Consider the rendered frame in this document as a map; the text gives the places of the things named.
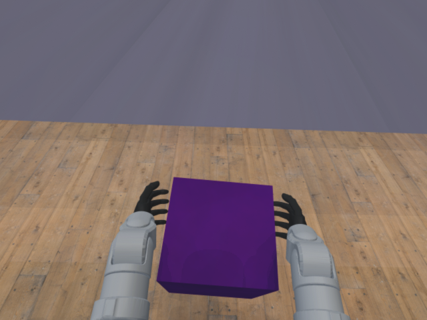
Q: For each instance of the right robot hand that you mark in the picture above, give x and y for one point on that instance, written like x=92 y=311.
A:
x=294 y=215

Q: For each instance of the left robot forearm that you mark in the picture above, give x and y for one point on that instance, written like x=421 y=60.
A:
x=128 y=270

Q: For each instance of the right robot forearm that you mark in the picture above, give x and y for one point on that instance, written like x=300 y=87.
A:
x=314 y=278

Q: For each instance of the left robot hand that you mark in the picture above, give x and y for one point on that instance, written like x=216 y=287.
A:
x=145 y=202

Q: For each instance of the carton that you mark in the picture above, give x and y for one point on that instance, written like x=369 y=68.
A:
x=219 y=240

